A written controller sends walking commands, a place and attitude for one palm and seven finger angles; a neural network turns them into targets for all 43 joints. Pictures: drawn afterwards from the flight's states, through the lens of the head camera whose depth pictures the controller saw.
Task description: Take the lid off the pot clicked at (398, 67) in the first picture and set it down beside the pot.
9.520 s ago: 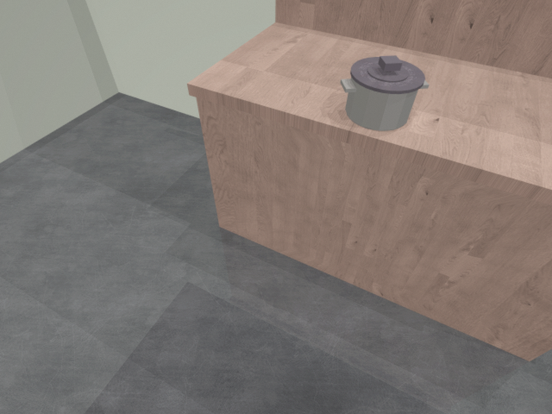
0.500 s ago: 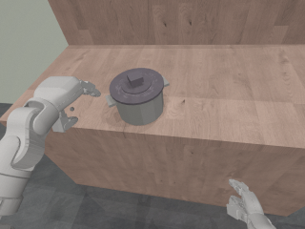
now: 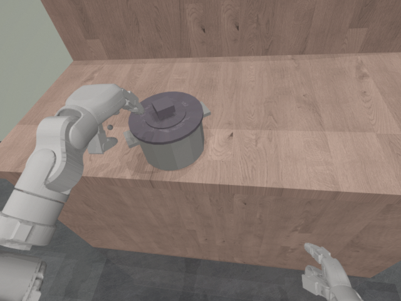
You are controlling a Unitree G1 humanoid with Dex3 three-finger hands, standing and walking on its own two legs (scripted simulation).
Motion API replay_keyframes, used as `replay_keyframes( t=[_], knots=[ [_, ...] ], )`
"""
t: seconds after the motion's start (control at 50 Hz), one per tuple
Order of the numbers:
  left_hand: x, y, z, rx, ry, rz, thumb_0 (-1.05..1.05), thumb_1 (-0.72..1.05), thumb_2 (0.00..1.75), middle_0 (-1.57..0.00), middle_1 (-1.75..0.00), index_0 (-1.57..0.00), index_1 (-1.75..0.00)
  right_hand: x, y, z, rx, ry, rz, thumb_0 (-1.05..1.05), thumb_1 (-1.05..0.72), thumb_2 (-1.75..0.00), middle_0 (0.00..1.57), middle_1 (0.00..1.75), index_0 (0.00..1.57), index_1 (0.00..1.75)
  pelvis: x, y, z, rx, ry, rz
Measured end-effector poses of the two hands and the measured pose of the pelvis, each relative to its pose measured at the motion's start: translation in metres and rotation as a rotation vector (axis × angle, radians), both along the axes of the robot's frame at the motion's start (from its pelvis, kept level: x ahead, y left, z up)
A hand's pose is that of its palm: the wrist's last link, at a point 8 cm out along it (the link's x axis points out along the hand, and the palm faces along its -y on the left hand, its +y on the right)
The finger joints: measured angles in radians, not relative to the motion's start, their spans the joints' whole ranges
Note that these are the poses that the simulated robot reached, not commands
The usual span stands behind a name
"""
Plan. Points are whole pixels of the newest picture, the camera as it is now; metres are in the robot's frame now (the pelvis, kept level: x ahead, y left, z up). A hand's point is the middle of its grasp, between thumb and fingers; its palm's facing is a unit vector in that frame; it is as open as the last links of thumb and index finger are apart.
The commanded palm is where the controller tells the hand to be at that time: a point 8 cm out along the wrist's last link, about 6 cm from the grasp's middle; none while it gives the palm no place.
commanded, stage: move the open hand above the knob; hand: left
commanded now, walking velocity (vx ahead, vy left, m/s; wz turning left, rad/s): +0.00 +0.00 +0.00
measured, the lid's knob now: (163, 106) +0.51 +0.13 +0.11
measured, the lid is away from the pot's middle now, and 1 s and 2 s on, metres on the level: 0.00 0.00 0.00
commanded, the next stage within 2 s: lower the open fingers around the knob in 1.56 s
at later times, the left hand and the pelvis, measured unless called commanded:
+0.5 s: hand (137, 106) +0.43 +0.15 +0.18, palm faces -0.20 -0.03 -0.98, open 9.9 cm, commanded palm +0.43 +0.16 +0.24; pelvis +0.01 +0.00 +0.00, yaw +0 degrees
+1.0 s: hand (162, 84) +0.50 +0.11 +0.18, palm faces -0.23 -0.04 -0.97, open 9.9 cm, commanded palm +0.48 +0.14 +0.24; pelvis +0.03 +0.00 +0.00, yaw -1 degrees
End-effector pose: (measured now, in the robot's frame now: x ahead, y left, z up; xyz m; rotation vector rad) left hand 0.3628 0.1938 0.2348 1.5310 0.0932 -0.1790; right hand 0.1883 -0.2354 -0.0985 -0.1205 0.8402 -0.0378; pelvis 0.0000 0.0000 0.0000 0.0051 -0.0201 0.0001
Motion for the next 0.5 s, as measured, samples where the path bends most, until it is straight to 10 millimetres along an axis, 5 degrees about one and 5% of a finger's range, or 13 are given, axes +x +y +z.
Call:
replay_keyframes(
  t=[0.5],
  knots=[
    [0.061, -0.037, 0.0, -0.001, 0.028, -0.012, 0.0, -0.3, 1.5, -0.87, -0.08, -0.88, -0.08, -0.01, 0.004, -0.013, 0.021, 0.081, -0.031, 0.01, -0.91, -0.89, 0.2, 0.3, 0.2, 0.3, 0.011, 0.004, -0.002, 0.004, 0.044, 0.004]
  ],
)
